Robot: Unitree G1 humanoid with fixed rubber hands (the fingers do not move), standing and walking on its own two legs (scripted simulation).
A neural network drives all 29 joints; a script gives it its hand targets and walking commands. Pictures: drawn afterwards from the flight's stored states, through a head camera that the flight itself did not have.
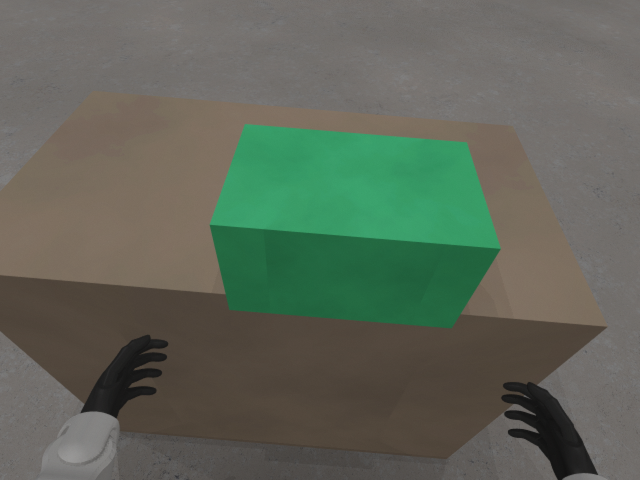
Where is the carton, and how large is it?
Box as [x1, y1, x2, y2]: [210, 124, 500, 327]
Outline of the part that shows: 244,125 210,222 210,228 229,309 441,327 451,327 500,249 466,142 250,124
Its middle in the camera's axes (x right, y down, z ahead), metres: +0.04 -0.02 +0.54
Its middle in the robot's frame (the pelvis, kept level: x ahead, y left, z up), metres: +0.45 -0.02 +0.08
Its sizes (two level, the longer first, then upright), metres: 0.308 0.194 0.170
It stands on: a pedestal, 0.78 m high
